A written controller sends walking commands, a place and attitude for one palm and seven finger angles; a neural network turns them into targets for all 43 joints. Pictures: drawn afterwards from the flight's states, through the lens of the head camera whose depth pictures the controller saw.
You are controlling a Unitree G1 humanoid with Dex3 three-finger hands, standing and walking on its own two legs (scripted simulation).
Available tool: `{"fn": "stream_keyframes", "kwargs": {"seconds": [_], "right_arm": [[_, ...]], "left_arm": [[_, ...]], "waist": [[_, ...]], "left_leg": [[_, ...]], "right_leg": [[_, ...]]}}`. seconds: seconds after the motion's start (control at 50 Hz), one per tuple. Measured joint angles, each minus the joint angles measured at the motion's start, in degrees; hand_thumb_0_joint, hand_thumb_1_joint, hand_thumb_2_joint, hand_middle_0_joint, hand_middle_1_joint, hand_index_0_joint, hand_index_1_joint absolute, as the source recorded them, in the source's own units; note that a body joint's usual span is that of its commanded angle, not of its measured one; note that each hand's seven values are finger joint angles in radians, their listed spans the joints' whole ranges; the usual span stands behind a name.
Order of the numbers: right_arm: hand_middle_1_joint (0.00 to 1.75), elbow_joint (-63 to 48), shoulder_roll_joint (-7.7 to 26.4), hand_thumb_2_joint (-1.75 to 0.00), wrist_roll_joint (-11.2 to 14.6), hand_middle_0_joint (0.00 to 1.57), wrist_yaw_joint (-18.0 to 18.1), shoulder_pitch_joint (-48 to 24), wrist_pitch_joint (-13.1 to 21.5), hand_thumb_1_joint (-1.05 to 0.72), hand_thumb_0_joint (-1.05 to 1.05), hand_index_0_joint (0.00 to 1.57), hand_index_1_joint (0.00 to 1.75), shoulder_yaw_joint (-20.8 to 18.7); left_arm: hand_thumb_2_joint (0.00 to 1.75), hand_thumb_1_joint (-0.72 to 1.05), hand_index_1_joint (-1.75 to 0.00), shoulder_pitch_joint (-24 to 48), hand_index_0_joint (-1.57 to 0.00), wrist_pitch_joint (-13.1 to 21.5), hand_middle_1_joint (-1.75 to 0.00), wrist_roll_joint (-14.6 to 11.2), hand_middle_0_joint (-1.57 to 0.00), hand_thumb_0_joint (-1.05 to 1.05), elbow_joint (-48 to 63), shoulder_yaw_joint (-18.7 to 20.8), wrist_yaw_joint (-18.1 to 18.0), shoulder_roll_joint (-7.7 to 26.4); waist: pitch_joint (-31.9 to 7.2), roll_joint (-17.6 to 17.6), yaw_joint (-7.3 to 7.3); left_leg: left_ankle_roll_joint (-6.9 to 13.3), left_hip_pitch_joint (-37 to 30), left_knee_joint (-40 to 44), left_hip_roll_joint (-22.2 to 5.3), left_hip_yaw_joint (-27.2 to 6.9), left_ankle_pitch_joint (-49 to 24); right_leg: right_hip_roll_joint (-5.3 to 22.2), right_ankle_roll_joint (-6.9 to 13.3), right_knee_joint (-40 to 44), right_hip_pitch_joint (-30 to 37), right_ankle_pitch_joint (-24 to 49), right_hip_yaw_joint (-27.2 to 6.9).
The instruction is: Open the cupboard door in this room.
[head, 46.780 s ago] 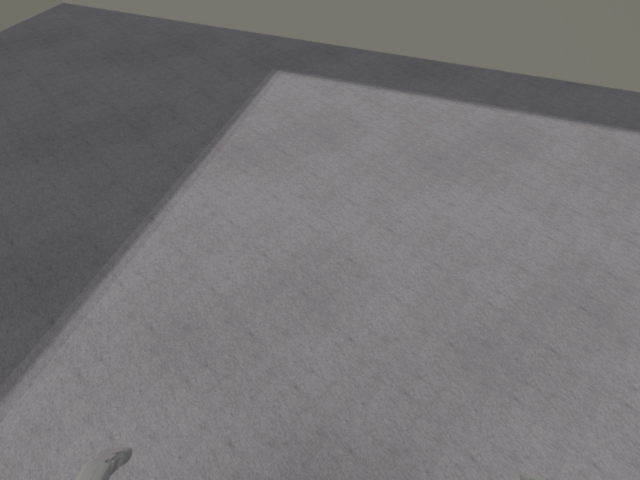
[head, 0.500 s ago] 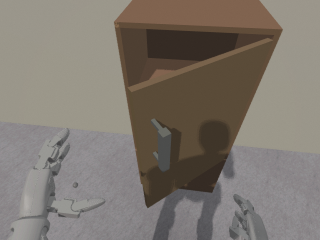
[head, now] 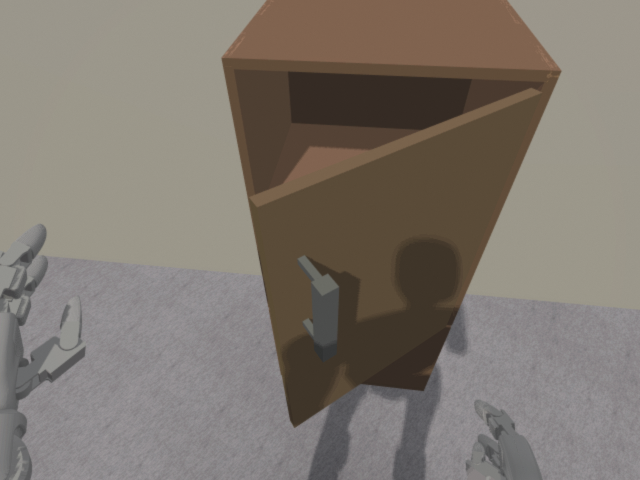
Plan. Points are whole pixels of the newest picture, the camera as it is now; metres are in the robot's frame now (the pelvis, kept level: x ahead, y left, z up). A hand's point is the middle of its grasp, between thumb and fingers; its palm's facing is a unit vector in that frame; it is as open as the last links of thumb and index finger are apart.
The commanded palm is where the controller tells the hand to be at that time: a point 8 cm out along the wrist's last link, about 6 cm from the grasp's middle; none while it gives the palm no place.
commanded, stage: draw the hand back to the body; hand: left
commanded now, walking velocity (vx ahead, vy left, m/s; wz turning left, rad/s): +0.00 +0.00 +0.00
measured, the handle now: (316, 310) +0.30 +0.05 +0.07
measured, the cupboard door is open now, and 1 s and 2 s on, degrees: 40 40 40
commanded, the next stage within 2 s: step back with the hand held close in 0.32 s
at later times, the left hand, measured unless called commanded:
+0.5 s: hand (94, 338) +0.19 +0.25 +0.15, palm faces +0.46 -0.79 -0.41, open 7.4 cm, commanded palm +0.14 +0.28 +0.17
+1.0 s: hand (23, 411) +0.12 +0.27 +0.15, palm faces +0.37 -0.77 -0.51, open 7.4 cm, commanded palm +0.06 +0.31 +0.17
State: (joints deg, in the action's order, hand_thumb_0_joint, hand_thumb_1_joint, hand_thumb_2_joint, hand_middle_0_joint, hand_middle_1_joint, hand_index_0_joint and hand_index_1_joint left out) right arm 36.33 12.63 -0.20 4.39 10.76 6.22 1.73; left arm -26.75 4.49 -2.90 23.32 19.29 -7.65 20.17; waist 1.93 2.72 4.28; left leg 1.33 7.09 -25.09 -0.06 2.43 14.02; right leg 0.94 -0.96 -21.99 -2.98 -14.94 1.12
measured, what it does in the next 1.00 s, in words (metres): shifts its weight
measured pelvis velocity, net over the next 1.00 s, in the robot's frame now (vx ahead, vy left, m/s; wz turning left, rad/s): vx -0.08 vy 0.02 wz -0.03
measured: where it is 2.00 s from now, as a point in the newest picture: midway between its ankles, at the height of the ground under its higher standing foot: outside the picture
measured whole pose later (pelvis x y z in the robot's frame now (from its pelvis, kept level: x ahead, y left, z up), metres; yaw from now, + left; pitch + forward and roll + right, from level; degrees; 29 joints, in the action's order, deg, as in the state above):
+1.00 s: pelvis -0.08 +0.02 -0.01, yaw -2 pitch -2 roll -1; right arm 30.0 12.7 0.8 4.6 11.2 1.7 -0.4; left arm -32.7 10.2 -1.3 29.8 24.2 -8.3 24.5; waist 3.9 0.4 0.2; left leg 3.1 20.2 -31.0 -0.7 4.3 9.4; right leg 0.5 -2.1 -29.1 -17.2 -10.4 -1.0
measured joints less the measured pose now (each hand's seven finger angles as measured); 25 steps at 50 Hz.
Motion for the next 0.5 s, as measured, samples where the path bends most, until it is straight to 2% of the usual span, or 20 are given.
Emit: {"fn": "stream_keyframes", "kwargs": {"seconds": [0.06,0.18,0.46,0.5], "right_arm": [[0.3,0.07,0.3,-0.9,0.03,0.2,-0.21,-0.21,-0.29,-0.9,0.01,0.2,0.3,-0.29],[0.3,0.18,0.48,-0.9,-0.06,0.2,-0.28,-0.32,-0.69,-0.9,0.01,0.2,0.3,-0.72],[0.3,0.53,0.19,-0.9,0.1,0.2,-0.02,-0.37,-0.86,-0.91,0.01,0.2,0.3,-0.95],[0.3,-0.05,0.44,-0.9,0.34,0.2,-0.05,-0.47,-1.38,-0.91,0.01,0.2,0.3,-0.6]], "left_arm": [[0.85,0.77,-0.3,0.35,-0.2,0.04,-0.3,-0.18,-0.2,0.01,-0.63,0.31,-0.01,-0.6],[0.89,0.85,-0.3,-0.21,-0.21,-0.49,-0.3,-0.07,-0.2,0.02,-1.31,-1.59,0.53,-1.83],[0.9,0.89,-0.3,0.14,-0.21,-0.1,-0.3,-0.4,-0.21,0.02,-1.91,-0.77,0.79,-1.15],[0.9,0.89,-0.3,0.51,-0.21,0.8,-0.3,-0.34,-0.21,0.02,-1.88,0.05,1.16,-0.96]], "waist": [[0.09,0.24,-0.03],[0.06,0.35,-0.1],[-0.07,1.21,-0.18],[-0.33,1.37,-0.46]], "left_leg": [[-0.13,-0.19,0.42,-0.11,-0.1,-0.18],[-0.46,-0.44,0.91,-0.45,-0.21,-0.36],[-1.24,-1.11,1.23,-1.3,-0.47,-0.5],[-1.26,0.13,0.56,-1.63,-0.67,-0.42]], "right_leg": [[-0.13,0.12,0.42,0.21,0.15,0.09],[-0.49,0.47,0.82,0.41,0.26,0.19],[-1.37,1.25,1.2,1.1,0.36,0.38],[-1.69,1.3,1.39,0.3,0.66,0.56]]}}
